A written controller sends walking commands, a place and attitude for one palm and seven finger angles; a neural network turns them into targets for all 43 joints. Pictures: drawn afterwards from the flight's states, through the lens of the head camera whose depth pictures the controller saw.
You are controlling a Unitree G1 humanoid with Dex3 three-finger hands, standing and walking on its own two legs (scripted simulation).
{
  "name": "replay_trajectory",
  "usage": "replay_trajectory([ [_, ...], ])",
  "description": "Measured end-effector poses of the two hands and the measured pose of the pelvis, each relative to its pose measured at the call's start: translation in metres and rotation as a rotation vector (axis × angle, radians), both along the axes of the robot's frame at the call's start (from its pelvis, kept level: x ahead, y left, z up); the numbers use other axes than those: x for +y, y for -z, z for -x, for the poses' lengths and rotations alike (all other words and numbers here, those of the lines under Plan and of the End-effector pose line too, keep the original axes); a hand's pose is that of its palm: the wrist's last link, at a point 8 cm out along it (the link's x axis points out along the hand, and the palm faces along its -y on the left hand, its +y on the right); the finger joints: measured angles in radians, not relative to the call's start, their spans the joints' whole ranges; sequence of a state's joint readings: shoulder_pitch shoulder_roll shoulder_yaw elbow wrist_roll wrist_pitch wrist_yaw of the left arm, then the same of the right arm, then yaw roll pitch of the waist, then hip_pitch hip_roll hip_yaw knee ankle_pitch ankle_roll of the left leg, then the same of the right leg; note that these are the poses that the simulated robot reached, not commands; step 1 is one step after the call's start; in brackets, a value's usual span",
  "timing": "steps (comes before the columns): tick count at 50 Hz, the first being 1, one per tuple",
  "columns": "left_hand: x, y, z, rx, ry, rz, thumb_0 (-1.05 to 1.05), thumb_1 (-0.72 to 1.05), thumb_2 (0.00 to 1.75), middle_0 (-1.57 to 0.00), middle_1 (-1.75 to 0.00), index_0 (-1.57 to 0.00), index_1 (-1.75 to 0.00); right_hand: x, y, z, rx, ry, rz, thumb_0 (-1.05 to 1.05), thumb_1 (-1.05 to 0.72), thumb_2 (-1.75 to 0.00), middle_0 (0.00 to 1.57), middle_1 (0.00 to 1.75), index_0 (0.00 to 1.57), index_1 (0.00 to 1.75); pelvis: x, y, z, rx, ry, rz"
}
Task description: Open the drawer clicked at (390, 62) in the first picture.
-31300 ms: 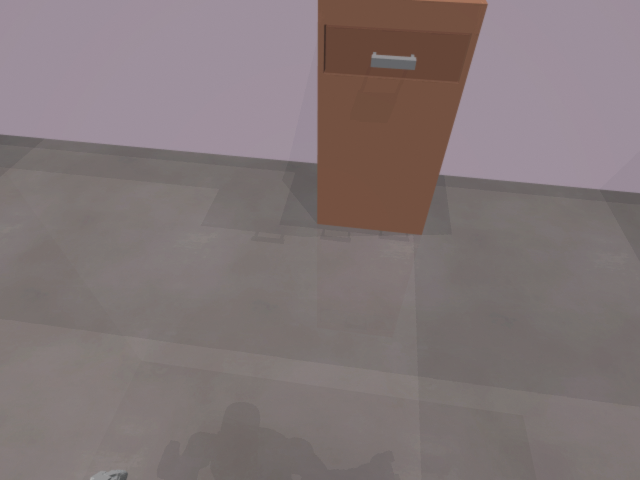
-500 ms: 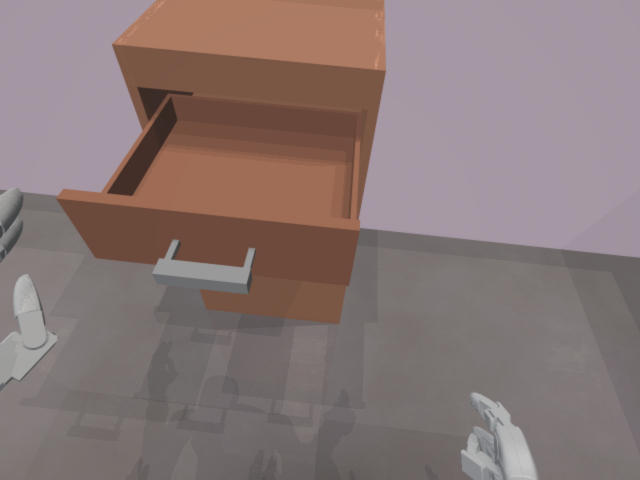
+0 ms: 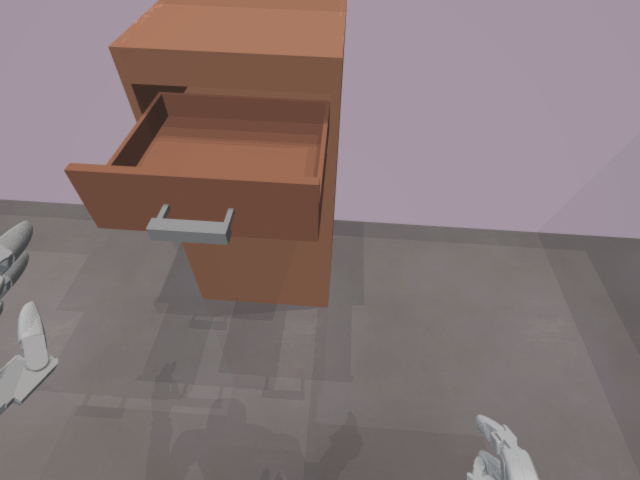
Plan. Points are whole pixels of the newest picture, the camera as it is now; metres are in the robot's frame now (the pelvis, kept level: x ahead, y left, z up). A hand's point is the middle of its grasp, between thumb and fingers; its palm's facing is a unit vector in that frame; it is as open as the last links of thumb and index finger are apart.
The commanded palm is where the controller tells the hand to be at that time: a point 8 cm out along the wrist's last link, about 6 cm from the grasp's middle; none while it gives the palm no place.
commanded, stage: stop stepping back and stand still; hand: left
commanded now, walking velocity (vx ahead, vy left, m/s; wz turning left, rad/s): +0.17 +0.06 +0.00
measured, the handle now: (193, 221) +0.52 +0.23 +0.00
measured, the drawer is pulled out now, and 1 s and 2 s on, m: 0.30 0.30 0.30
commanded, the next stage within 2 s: let the arm hang, fingers relaxed in 0.56 s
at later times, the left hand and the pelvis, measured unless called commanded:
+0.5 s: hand (4, 456) +0.12 +0.23 +0.17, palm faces +0.40 -0.81 -0.43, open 7.4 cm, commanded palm +0.06 +0.28 +0.19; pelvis -0.06 -0.01 -0.01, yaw +2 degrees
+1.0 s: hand out of the picture -0.05 +0.17 -0.18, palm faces +0.13 -0.97 -0.18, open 6.8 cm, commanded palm none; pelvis -0.07 -0.01 -0.01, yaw +5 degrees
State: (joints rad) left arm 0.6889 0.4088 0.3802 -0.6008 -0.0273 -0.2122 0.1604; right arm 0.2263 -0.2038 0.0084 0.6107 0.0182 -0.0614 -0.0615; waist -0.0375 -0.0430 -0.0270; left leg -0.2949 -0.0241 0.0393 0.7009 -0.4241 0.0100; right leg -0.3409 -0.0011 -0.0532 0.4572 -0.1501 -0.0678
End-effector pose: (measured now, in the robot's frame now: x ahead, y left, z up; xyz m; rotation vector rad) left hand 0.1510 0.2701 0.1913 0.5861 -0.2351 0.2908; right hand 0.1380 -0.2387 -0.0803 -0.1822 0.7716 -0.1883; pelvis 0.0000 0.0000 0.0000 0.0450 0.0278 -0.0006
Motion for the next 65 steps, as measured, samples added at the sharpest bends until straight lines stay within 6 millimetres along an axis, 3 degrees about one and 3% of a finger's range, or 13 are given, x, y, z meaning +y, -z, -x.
replay_trajectory([
  [6,0.005,0.002,0.033,-0.044,-0.014,0.019,0.01,0.89,0.90,-0.21,-0.30,-0.21,-0.30,-0.018,-0.003,0.032,0.000,-0.012,0.073,0.01,-0.90,-0.90,0.20,0.30,0.20,0.30,0.002,0.004,0.026,-0.029,-0.024,0.023],
  [12,0.003,-0.007,0.057,-0.098,-0.056,-0.031,0.01,0.89,0.90,-0.21,-0.30,-0.21,-0.30,-0.015,0.007,0.041,-0.036,-0.023,0.033,0.01,-0.90,-0.90,0.20,0.30,0.20,0.30,-0.005,0.010,0.037,-0.064,-0.040,0.023],
  [17,0.000,-0.001,0.063,-0.129,-0.076,0.023,0.01,0.89,0.90,-0.21,-0.30,-0.21,-0.30,-0.007,0.015,0.044,-0.008,-0.048,0.001,0.01,-0.90,-0.90,0.20,0.30,0.20,0.30,-0.009,0.011,0.049,-0.059,-0.040,0.015],
  [27,-0.004,-0.003,0.075,-0.110,-0.018,0.012,0.01,0.89,0.90,-0.21,-0.30,-0.21,-0.30,0.006,0.000,0.057,-0.050,-0.063,0.009,0.01,-0.90,-0.90,0.20,0.30,0.21,0.30,-0.007,0.007,0.062,-0.054,-0.048,0.034],
  [33,0.001,-0.001,0.075,-0.098,-0.071,-0.018,0.01,0.89,0.90,-0.21,-0.30,-0.21,-0.30,0.005,0.017,0.054,-0.016,-0.089,-0.023,0.01,-0.90,-0.90,0.20,0.30,0.21,0.30,-0.015,0.013,0.060,-0.047,-0.047,0.038],
  [35,0.005,0.027,0.064,0.005,-0.083,0.012,0.01,0.89,0.90,-0.21,-0.30,-0.21,-0.30,0.002,0.027,0.054,0.019,-0.115,-0.042,0.01,-0.90,-0.90,0.20,0.30,0.21,0.30,-0.014,0.014,0.063,-0.035,-0.077,0.046],
  [39,0.015,0.156,0.054,0.463,-0.200,0.275,0.00,0.90,0.90,-0.20,-0.30,-0.20,-0.30,-0.003,0.052,0.066,0.157,-0.132,-0.045,0.01,-0.90,-0.90,0.20,0.30,0.20,0.30,-0.011,0.019,0.065,-0.036,-0.119,0.048],
  [43,-0.019,0.283,0.104,0.984,-0.259,0.500,0.00,0.91,0.90,-0.19,-0.30,-0.19,-0.30,-0.003,0.058,0.098,0.277,-0.098,-0.033,0.01,-0.91,-0.90,0.20,0.30,0.20,0.30,-0.010,0.018,0.070,-0.059,-0.100,0.033],
  [46,-0.058,0.332,0.164,1.295,-0.258,0.615,0.01,0.92,0.90,-0.20,-0.30,-0.19,-0.30,-0.002,0.057,0.131,0.373,-0.062,-0.023,0.01,-0.91,-0.90,0.20,0.30,0.20,0.30,-0.010,0.013,0.072,-0.065,-0.081,0.038],
  [50,-0.052,0.340,0.217,1.411,-0.375,0.657,-0.04,1.02,0.90,-0.21,-0.30,-0.20,-0.30,-0.001,0.056,0.175,0.541,-0.045,-0.015,0.01,-0.91,-0.90,0.20,0.30,0.20,0.30,-0.014,0.005,0.074,-0.060,-0.082,0.048],
  [56,-0.044,0.332,0.280,1.585,-0.471,0.638,-0.02,0.98,0.90,-0.20,-0.30,-0.20,-0.30,0.007,0.061,0.221,0.691,-0.005,-0.047,0.01,-0.91,-0.90,0.19,0.30,0.20,0.30,-0.010,0.000,0.075,-0.059,-0.078,0.051],
  [60,-0.043,0.326,0.298,1.637,-0.507,0.628,-0.01,0.95,0.90,-0.20,-0.30,-0.20,-0.30,0.016,0.065,0.237,0.731,0.009,-0.079,0.01,-0.91,-0.90,0.19,0.30,0.20,0.30,-0.007,-0.002,0.075,-0.062,-0.073,0.048],
  [65,-0.047,0.325,0.296,1.634,-0.498,0.626,0.00,0.93,0.90,-0.20,-0.30,-0.20,-0.30,0.030,0.070,0.245,0.736,0.017,-0.118,0.00,-0.91,-0.90,0.19,0.30,0.20,0.30,-0.004,-0.002,0.077,-0.066,-0.065,0.043],
])
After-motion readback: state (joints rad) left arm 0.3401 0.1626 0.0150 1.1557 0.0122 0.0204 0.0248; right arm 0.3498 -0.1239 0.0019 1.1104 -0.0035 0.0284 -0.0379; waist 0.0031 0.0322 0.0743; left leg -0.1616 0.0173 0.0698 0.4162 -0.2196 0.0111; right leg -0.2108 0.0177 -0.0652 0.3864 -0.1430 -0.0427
